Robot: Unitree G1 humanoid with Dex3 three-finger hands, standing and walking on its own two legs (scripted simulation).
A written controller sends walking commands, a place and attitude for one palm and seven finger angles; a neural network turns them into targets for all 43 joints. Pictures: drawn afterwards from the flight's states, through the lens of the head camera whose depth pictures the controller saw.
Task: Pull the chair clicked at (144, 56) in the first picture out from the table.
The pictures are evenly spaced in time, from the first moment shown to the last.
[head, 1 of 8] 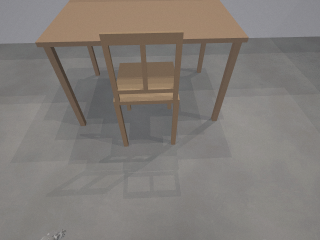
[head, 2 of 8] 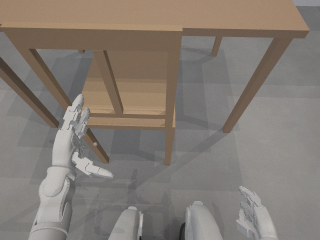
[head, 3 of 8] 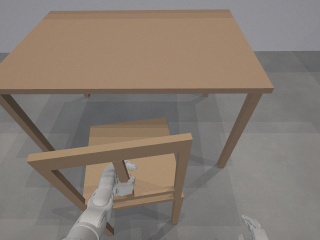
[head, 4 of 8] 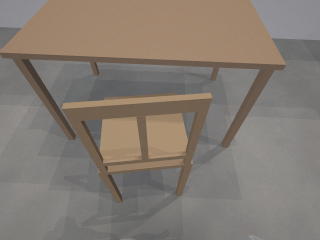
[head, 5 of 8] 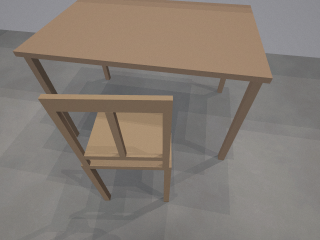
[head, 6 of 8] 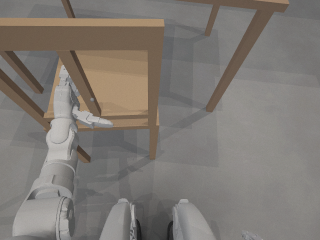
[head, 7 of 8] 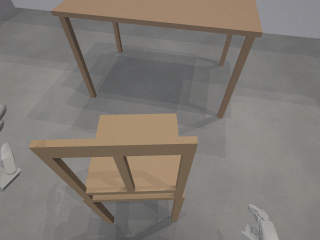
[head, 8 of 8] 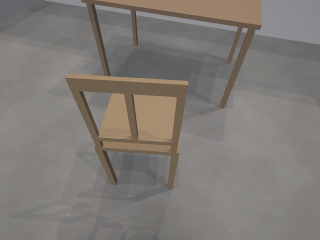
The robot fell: no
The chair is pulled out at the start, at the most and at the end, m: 0.00 0.66 0.66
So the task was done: yes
